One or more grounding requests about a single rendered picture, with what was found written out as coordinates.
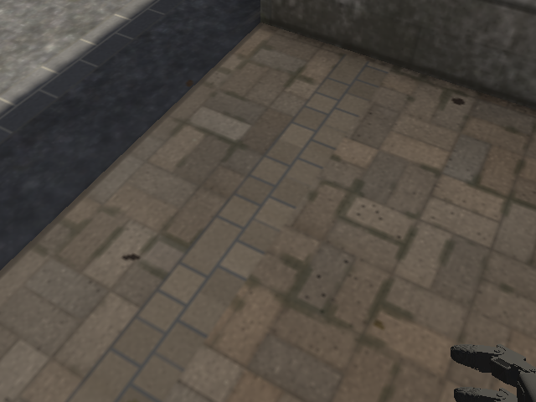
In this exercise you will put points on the right robot hand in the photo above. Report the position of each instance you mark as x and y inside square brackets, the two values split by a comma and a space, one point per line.
[504, 364]

